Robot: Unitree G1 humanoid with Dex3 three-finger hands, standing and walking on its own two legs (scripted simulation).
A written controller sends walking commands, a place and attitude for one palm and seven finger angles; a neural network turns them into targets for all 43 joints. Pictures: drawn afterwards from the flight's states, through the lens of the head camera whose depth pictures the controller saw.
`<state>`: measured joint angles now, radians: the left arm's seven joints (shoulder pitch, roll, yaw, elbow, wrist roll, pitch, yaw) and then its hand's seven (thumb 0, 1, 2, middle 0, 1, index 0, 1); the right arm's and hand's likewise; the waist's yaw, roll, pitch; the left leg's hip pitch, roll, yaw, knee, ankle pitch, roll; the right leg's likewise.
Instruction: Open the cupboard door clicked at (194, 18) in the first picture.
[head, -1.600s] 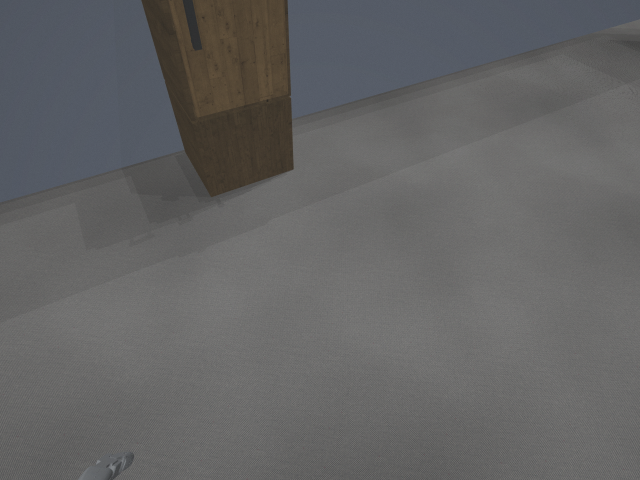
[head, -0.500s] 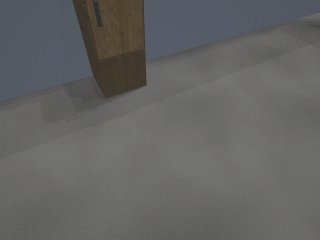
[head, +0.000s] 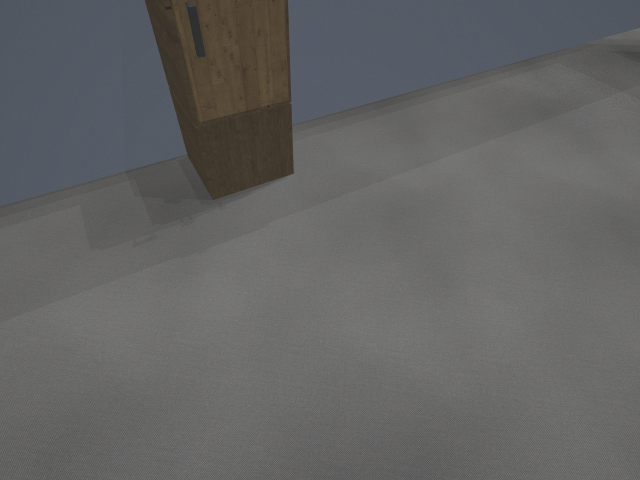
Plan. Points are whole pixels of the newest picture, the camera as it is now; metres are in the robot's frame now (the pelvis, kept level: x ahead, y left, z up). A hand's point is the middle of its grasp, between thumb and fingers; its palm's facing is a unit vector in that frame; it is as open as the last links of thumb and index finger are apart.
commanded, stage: look at it before walking up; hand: left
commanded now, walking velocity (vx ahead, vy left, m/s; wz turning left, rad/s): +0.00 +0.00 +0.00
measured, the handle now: (194, 29) +1.40 +0.50 -0.01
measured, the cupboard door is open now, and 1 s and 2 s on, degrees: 0 0 0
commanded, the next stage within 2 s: walk to a spot facing it in 0.14 s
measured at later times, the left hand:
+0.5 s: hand out of the picture +0.05 +0.21 -0.18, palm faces -0.06 -0.97 -0.23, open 7.4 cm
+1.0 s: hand out of the picture +0.09 +0.17 -0.20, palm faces -0.04 -0.99 -0.12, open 7.4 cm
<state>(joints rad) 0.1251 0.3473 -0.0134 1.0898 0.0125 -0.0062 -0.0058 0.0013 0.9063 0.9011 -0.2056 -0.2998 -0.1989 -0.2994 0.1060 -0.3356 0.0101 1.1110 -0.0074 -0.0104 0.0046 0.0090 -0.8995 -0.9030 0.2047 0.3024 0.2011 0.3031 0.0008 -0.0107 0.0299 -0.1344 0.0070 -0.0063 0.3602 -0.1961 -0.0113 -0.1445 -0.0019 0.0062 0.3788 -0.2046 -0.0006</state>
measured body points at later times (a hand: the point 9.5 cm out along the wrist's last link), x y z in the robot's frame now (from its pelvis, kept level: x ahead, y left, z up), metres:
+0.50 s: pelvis +0.03 +0.00 -0.01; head +0.02 +0.00 +0.44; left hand +0.05 +0.26 -0.16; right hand +0.05 -0.27 -0.16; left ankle +0.00 +0.13 -0.75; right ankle +0.00 -0.12 -0.75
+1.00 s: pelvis +0.22 +0.02 -0.04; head +0.26 +0.04 +0.41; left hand +0.10 +0.23 -0.19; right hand +0.33 -0.23 -0.16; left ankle +0.34 +0.08 -0.75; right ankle +0.01 -0.11 -0.73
